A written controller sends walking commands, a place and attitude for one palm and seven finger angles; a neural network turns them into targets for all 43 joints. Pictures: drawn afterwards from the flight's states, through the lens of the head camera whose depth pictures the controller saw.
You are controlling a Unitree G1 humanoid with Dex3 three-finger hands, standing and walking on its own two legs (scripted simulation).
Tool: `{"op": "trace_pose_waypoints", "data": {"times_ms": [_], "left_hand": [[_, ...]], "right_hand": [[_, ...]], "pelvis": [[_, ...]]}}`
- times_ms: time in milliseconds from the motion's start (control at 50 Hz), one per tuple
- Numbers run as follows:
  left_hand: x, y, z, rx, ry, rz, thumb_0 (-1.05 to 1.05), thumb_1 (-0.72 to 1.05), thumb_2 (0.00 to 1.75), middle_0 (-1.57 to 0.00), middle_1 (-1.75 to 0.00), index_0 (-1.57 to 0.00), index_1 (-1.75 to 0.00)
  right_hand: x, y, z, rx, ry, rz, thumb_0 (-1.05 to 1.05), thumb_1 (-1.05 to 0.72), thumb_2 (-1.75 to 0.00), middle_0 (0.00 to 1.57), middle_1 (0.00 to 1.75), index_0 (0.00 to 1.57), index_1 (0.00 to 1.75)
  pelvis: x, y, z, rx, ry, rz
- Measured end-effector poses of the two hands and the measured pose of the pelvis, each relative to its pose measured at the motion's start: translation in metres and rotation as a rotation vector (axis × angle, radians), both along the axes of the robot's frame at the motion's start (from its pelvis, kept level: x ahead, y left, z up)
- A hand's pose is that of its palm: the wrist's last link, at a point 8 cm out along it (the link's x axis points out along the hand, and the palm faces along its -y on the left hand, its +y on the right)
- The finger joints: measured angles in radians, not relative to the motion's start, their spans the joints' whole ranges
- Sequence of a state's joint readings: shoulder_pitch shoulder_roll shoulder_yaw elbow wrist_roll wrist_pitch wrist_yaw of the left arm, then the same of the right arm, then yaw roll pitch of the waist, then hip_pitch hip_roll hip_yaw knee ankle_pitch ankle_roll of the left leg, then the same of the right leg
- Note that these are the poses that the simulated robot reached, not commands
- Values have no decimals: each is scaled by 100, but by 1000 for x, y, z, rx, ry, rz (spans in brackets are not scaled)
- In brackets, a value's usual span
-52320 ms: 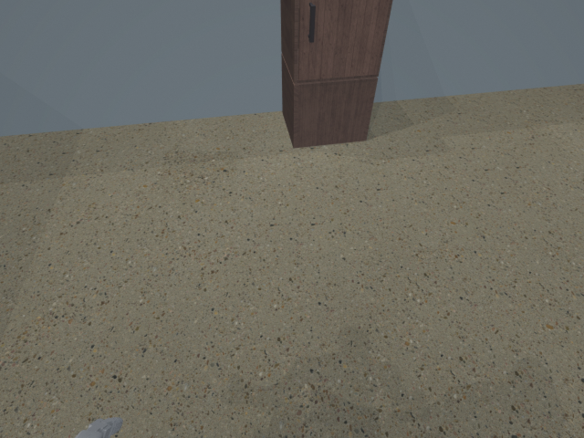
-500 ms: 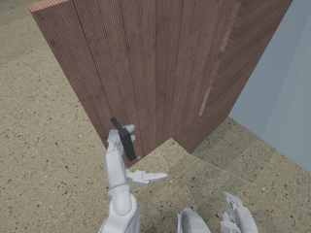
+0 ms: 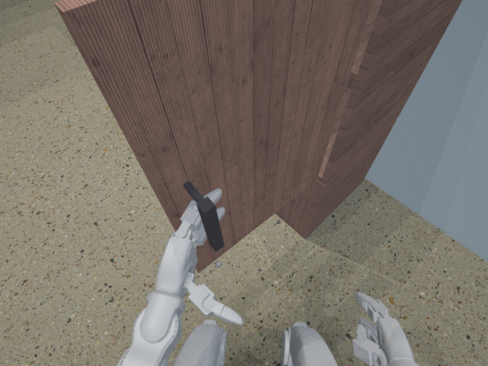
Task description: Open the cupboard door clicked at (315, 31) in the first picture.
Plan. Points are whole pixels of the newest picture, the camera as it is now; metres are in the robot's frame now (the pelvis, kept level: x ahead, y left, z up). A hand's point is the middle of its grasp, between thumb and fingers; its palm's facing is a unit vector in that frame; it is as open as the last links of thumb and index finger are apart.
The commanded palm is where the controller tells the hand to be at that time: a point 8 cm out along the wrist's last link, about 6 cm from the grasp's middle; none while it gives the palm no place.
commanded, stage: slide the hand sideways off the handle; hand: left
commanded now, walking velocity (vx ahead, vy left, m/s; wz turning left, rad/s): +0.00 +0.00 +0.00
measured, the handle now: (204, 218) +0.34 +0.08 +0.04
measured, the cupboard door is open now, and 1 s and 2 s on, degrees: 86 86 86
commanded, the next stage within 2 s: draw the hand back to the body in 0.98 s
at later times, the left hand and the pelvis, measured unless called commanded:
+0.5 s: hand (191, 287) +0.23 +0.09 +0.04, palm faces -0.08 -1.00 +0.00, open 16.2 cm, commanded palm +0.21 +0.15 +0.03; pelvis +0.01 +0.01 -0.01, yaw -1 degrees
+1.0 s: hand (153, 313) +0.20 +0.14 +0.03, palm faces -0.08 -1.00 -0.01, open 16.3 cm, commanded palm +0.17 +0.19 +0.03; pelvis +0.01 +0.01 -0.02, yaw -1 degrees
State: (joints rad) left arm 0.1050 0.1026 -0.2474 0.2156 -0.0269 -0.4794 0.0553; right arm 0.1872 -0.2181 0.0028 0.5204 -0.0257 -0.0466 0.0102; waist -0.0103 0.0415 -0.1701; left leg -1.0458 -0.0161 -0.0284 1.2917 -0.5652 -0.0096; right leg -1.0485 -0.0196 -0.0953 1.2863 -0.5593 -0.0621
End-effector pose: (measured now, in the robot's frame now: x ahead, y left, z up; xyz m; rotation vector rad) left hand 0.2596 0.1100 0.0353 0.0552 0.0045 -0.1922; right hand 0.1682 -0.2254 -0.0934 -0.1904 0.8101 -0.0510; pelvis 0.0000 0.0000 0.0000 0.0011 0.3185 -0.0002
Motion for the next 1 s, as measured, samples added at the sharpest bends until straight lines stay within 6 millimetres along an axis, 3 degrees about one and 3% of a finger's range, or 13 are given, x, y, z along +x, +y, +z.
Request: {"op": "trace_pose_waypoints", "data": {"times_ms": [80,180,520,1000], "left_hand": [[-4,-1,2,-110,37,46,-2,-50,30,-18,-34,-16,-35],[-11,0,-1,-95,19,79,-1,-50,30,-15,-32,-17,-32],[-44,35,2,-52,36,110,-1,-50,30,-16,-31,-18,-31],[-76,82,-2,-35,67,115,-1,-50,30,-15,-30,-16,-30]], "right_hand": [[-1,-1,4,-6,-6,-18,1,-90,-90,20,30,21,30],[3,1,8,-15,-11,-5,1,-90,-90,20,30,20,30],[25,20,5,18,-56,19,1,-90,-90,21,30,21,30],[30,6,7,-42,-100,-33,1,-90,-90,21,30,21,30]], "pelvis": [[2,5,2,2,1,-10],[4,6,-2,8,18,-16],[10,9,-9,-6,31,-12],[9,8,-18,-25,36,-10]]}}
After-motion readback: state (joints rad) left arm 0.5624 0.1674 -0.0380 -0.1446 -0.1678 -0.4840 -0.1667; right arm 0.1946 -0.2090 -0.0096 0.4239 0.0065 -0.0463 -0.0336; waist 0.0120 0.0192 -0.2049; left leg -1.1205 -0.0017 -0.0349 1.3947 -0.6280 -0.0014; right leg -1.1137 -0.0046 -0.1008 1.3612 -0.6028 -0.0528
